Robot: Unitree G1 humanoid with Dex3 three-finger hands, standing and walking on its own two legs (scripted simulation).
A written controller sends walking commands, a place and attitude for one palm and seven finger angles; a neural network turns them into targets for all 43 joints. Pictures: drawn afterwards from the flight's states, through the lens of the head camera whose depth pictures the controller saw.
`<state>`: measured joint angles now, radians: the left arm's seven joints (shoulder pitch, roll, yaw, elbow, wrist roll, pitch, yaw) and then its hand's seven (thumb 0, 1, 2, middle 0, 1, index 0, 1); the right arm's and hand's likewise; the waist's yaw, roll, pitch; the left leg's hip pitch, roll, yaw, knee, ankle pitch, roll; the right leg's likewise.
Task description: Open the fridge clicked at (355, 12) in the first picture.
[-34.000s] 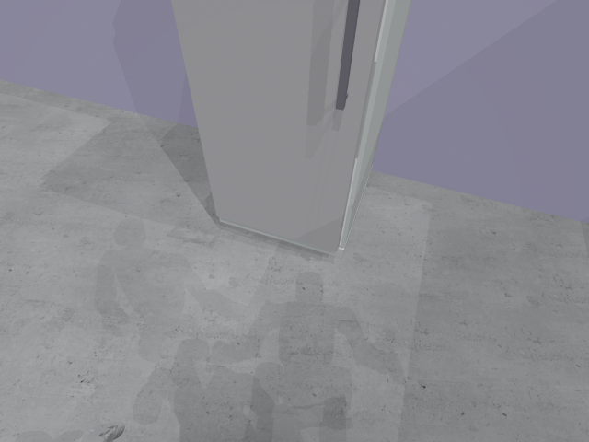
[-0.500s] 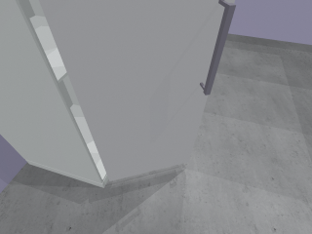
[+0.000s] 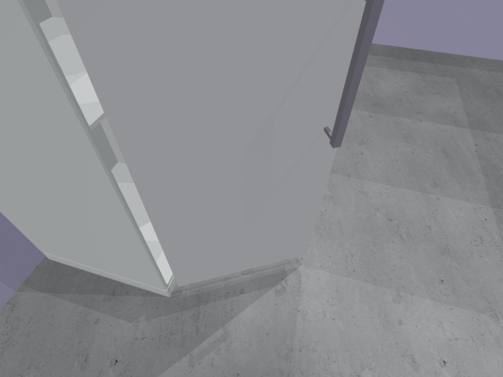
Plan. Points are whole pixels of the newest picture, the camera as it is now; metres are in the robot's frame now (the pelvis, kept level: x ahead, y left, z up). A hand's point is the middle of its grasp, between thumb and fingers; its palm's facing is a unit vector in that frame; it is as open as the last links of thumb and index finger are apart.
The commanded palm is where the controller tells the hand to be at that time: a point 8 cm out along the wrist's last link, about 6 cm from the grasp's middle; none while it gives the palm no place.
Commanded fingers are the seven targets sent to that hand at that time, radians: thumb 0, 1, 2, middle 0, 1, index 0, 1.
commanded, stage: look to check the result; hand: right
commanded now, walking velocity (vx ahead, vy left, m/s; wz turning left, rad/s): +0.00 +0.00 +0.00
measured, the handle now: (346, 79) +0.66 -0.15 +0.15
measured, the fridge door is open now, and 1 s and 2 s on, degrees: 58 58 58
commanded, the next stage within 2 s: stand and wait in 0.22 s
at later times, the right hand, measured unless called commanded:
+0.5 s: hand out of the picture +0.00 -0.16 -0.18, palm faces +0.02 +0.99 -0.17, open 7.4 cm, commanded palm none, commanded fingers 0.00 -0.90 -0.90 0.20 0.30 0.20 0.30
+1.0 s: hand out of the picture +0.00 -0.16 -0.18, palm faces +0.02 +0.98 -0.17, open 7.4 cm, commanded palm none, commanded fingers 0.00 -0.90 -0.90 0.20 0.30 0.20 0.30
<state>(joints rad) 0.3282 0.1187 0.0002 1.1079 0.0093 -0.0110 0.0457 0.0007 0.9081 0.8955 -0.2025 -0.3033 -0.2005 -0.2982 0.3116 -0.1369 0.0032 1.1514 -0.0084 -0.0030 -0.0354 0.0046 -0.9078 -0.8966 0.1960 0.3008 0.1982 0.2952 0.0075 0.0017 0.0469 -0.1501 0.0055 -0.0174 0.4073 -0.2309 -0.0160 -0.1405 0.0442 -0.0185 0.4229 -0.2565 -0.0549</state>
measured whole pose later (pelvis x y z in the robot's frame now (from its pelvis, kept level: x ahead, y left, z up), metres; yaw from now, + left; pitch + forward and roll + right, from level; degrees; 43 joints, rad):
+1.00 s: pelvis +0.01 +0.00 +0.00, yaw +0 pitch -1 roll +0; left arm 0.31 0.12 0.00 1.12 0.01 -0.01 0.05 0.00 0.91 0.90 -0.20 -0.30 -0.20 -0.30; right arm 0.28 -0.14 0.00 1.14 -0.01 -0.01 -0.04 0.00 -0.91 -0.90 0.20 0.30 0.20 0.30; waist 0.01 0.00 0.06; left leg -0.14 0.01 -0.02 0.40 -0.24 -0.01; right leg -0.12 0.04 -0.02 0.41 -0.26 -0.05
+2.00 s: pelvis +0.01 +0.01 +0.00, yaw +1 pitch -1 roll +0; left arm 0.31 0.12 0.00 1.13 0.01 -0.01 0.05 0.00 0.91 0.90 -0.20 -0.30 -0.20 -0.30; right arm 0.28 -0.13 0.00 1.14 0.00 -0.01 -0.04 0.00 -0.91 -0.90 0.20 0.30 0.20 0.30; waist 0.01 0.00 0.06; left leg -0.13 0.00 -0.02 0.40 -0.24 -0.01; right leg -0.11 0.04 -0.02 0.40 -0.27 -0.05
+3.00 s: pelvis +0.01 +0.01 +0.00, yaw +1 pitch -1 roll +0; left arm 0.31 0.12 0.00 1.13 0.01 -0.02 0.05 0.00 0.91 0.90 -0.20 -0.30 -0.20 -0.30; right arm 0.28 -0.13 0.00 1.14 0.00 -0.01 -0.04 0.00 -0.91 -0.90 0.20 0.30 0.20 0.30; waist 0.01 0.00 0.06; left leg -0.13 0.00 -0.03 0.40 -0.25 -0.01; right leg -0.11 0.04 -0.03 0.39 -0.26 -0.04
